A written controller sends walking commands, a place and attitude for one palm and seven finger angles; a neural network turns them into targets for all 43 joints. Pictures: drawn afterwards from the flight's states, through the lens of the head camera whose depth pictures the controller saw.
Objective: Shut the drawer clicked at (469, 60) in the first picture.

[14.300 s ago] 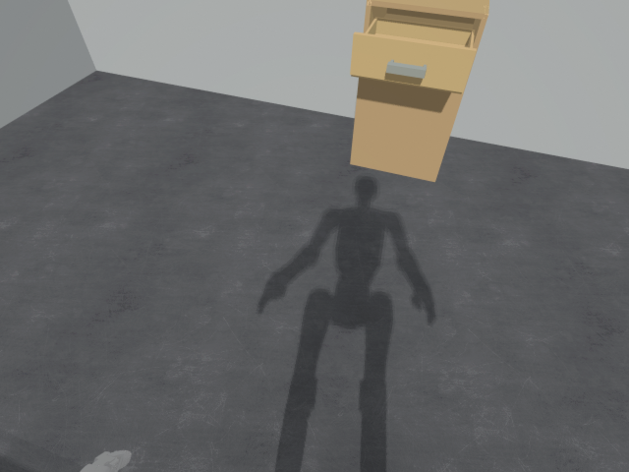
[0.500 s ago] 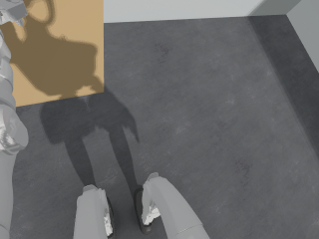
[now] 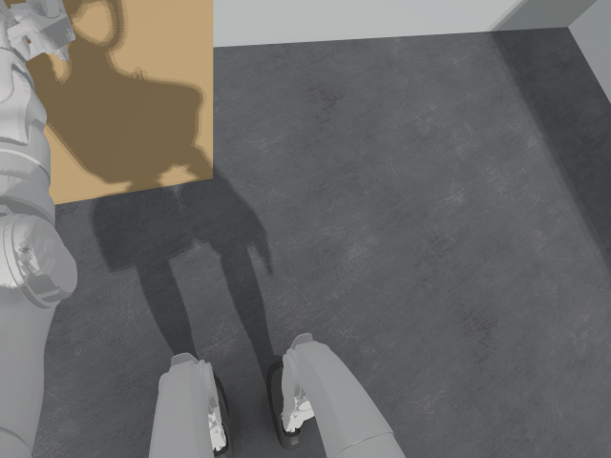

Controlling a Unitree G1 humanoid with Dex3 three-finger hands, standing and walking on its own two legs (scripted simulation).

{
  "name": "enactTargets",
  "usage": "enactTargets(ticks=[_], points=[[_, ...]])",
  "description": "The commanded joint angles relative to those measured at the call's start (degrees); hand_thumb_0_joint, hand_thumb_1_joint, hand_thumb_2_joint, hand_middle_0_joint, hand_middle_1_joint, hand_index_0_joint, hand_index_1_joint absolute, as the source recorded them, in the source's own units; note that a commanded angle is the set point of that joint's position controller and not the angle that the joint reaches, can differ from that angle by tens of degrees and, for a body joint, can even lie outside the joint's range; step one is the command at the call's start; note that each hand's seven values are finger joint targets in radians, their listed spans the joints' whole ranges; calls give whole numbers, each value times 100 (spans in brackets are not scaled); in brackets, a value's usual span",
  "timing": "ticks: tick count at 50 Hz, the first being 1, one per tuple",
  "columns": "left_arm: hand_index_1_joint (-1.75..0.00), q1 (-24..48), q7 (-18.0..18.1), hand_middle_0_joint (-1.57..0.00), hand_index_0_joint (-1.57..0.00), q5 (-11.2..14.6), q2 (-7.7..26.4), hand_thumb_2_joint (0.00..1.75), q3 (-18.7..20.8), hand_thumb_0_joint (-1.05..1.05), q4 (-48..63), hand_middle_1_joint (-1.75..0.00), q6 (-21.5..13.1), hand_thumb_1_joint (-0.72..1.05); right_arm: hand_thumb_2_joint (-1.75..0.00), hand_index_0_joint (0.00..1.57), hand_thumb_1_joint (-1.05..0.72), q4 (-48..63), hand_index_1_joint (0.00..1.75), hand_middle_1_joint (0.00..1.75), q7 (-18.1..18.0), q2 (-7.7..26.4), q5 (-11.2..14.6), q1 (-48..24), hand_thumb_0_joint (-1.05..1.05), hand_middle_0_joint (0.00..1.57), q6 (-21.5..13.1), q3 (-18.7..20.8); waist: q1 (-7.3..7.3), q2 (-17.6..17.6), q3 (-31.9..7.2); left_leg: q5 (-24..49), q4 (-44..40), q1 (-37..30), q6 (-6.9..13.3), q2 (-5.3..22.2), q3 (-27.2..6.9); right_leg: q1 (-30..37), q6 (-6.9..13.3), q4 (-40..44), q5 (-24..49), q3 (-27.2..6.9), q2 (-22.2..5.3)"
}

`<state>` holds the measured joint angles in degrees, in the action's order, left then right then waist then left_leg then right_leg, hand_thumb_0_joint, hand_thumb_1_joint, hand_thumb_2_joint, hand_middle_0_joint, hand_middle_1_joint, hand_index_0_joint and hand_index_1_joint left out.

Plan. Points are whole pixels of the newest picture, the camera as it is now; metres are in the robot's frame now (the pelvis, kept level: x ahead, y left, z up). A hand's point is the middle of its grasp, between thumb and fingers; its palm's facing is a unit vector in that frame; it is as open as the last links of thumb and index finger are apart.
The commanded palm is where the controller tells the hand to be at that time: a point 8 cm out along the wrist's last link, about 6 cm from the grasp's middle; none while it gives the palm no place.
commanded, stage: pull the fist back off the drawer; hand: left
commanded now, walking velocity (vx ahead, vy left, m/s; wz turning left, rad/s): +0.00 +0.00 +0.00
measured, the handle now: out of the picture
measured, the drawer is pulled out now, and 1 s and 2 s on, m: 0.00 0.00 0.00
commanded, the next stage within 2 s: draw the hand back to the body in 0.20 s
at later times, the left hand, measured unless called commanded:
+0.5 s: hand (24, 23) +0.55 +0.19 +0.10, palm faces +0.16 -0.98 -0.08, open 3.3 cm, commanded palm +0.50 +0.22 +0.11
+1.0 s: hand out of the picture +0.37 +0.21 +0.20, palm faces +0.22 -0.95 -0.24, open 3.3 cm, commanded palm +0.33 +0.26 +0.22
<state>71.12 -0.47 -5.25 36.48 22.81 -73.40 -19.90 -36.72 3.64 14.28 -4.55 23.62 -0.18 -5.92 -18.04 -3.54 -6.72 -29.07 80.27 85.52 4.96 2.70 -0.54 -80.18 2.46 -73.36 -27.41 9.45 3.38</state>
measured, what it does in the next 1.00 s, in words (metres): rises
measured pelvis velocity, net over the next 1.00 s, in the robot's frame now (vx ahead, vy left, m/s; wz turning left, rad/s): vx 0.07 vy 0.00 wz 0.07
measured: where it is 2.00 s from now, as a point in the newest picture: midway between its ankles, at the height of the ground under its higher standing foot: (253, 428)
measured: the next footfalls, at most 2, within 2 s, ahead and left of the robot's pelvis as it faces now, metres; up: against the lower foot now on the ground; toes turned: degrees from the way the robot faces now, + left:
none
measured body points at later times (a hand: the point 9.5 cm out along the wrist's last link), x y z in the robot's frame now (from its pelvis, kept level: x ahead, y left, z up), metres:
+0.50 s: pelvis +0.06 -0.01 +0.06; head +0.22 +0.02 +0.47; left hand +0.54 +0.25 +0.11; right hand +0.08 -0.25 -0.06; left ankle +0.05 +0.07 -0.59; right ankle +0.06 -0.10 -0.59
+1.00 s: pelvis +0.07 +0.00 +0.13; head +0.08 -0.01 +0.58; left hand +0.35 +0.26 +0.22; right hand +0.25 -0.23 +0.04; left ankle +0.05 +0.07 -0.59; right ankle +0.06 -0.10 -0.59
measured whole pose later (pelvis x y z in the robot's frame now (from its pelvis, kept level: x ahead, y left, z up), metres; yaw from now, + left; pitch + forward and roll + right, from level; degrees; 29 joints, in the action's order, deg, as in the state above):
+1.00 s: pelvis +0.07 +0.00 +0.13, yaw +4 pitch +6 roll -1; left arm 1.6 3.2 4.9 17.6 5.5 -12.6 -7.0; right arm -29.1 -3.1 13.7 3.4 12.4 5.3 -2.1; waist -0.6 -2.5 -5.1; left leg -21.4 40.7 25.0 3.6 -1.1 3.1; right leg -22.8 2.0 -38.3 -21.2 3.1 2.2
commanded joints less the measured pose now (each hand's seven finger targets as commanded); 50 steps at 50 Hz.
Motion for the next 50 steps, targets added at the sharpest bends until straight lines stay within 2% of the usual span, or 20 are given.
enactTargets(ticks=[1,4,5,9,15,18,20,22,25,29,31,34,35,40,41,42,43,44,45,50], points=[[-160,2720,121,-140,-140,237,1278,90,255,0,1774,-160,-513,90,-90,20,-90,129,30,30,-69,1378,37,1282,0,20,108,499,92,-1710,-3657,1448,-1208,-4090,-363,186,-1170,958,-45,846,659,-581,10],[-160,2413,123,-140,-140,302,865,90,61,0,1963,-160,-564,90,-90,20,-90,136,30,30,-32,1313,49,1223,0,20,171,554,104,-1580,-3663,1708,-1205,-4228,-363,183,-1100,1079,-62,913,811,-597,13],[-160,2117,128,-140,-140,327,912,90,196,0,1934,-160,-594,90,-90,20,-90,149,30,30,-22,1302,50,1245,0,20,191,562,211,-1558,-3654,1940,-1217,-4296,-373,172,-1059,1177,-45,913,921,-587,22],[-160,1935,97,-140,-140,418,849,90,173,0,1937,-160,-637,90,-90,20,-90,156,30,30,-30,1236,84,1201,0,20,296,577,168,-1082,-3500,2197,-1109,-3803,-273,89,-721,1869,-93,1054,1301,-711,37],[-160,1543,64,-140,-140,536,382,90,46,0,1948,-160,-827,90,-90,20,-90,133,30,30,5,1169,74,1174,0,20,411,660,242,-1049,-3513,2829,-1077,-4135,-298,48,-663,1930,-85,1015,1861,-707,37],[-160,427,-24,-140,-140,678,713,90,373,0,3015,-160,-870,90,-90,20,-90,466,30,30,25,1145,171,1049,0,20,513,728,847,-1271,-4479,3619,-1364,-4781,-364,-13,-487,3065,-60,1132,2699,-792,20],[-160,-417,-92,-140,-140,814,463,90,222,0,3734,-160,-773,90,-90,20,-90,646,30,30,59,1091,259,963,0,20,530,774,1043,-1370,-4836,4264,-1571,-5353,-398,-22,-451,3537,-57,1301,3204,-798,25],[-160,-1255,-182,-140,-140,999,5,90,-90,0,4415,-160,-537,90,-90,20,-90,762,30,30,75,1020,388,835,0,20,555,813,1101,-1096,-4677,4599,-1819,-5665,-384,-16,-388,3912,-103,1607,3546,-765,45],[-160,-2210,-288,-140,-140,1337,-653,90,-511,0,4996,-160,-158,90,-90,20,-90,909,30,30,-9,953,554,651,0,20,473,833,1069,-334,-3979,4181,-2257,-5477,-279,-70,-238,4635,-158,2063,3894,-779,40],[-160,-2841,-206,-140,-140,1571,-1021,90,-701,0,5100,-160,-5,90,-90,20,-90,835,30,30,-172,915,643,348,0,20,330,815,1025,246,-2509,2979,-2705,-4998,-234,-148,-61,4830,-214,2515,3362,-809,7],[-160,-2983,-153,-140,-140,1499,-1112,90,-817,0,4966,-160,-89,90,-90,20,-90,780,30,30,-211,897,649,236,0,20,284,789,1036,5,-1897,2753,-2877,-5117,-261,-162,-58,4596,-175,2620,2930,-796,4],[-160,-3234,-278,-140,-140,1484,-1206,90,-1005,0,5237,-160,-231,90,-90,20,-90,856,30,30,-234,877,662,30,0,20,220,798,1135,-167,-1807,2842,-3020,-5527,-287,-173,-99,4662,-129,2727,2787,-802,-24],[-160,-3239,-349,-140,-140,1507,-1209,90,-1084,0,5594,-160,-288,90,-90,20,-90,926,30,30,-243,873,679,-38,0,20,192,810,1197,-489,-1965,3090,-3049,-5833,-296,-179,-99,4744,-102,2732,2895,-817,-37],[-160,-4175,-659,-140,-140,1784,-1128,90,-1045,0,6372,-160,-155,90,-90,20,-90,1214,30,30,-344,856,762,-517,0,20,65,775,1433,-346,-2026,3361,-3405,-6391,-338,-136,-210,5190,-93,2936,2871,-741,-58],[-160,-4678,-182,-140,-140,1157,-677,90,-1174,0,6555,-160,244,90,-90,20,-90,1348,30,30,-438,781,783,-978,0,20,260,812,1781,-441,-2121,3262,-3837,-6871,-374,-130,-175,5492,-13,3302,2625,-1001,-191],[-160,-4700,67,-140,-140,1138,-1013,90,-1382,0,6939,-160,462,90,-90,20,-90,1504,30,30,-509,693,779,-1074,0,20,303,765,1610,-320,-1746,2953,-4025,-6840,-353,-138,-151,5589,-31,3493,2513,-948,-219],[-160,-4979,202,-140,-140,1146,-956,90,-1274,0,7103,-160,602,90,-90,20,-90,1562,30,30,-573,700,785,-1148,0,20,301,758,1645,74,-1550,2632,-4149,-6679,-333,-126,-155,5742,-47,3605,2405,-933,-227],[-160,-5316,296,-140,-140,1112,-1033,90,-1360,0,7008,-160,762,90,-90,20,-90,1567,30,30,-630,699,790,-1289,0,20,335,721,1652,136,-1176,2307,-4299,-6519,-303,-120,-83,5858,-59,3748,2255,-971,-260],[-160,-5287,393,-140,-140,1105,-818,90,-1205,0,7107,-160,857,90,-90,20,-90,1572,30,30,-690,718,803,-1373,0,20,356,688,1675,310,-1033,2200,-4450,-6507,-278,-119,-146,6012,-40,3868,2179,-972,-259],[-160,-5525,590,-140,-140,1052,-821,90,-1207,0,7759,-160,1155,90,-90,20,-90,1561,30,30,-876,645,799,-1780,0,20,254,564,1738,243,-475,1775,-5058,-7050,-245,-113,-146,6389,-45,4514,1751,-1026,-297]])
